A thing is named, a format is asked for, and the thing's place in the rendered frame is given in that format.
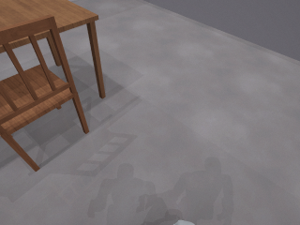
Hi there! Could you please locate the table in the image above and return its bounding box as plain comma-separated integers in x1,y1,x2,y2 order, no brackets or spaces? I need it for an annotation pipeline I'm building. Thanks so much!
0,0,106,99

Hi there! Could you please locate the chair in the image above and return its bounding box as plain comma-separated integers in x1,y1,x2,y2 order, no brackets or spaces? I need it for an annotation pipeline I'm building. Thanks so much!
0,14,89,172

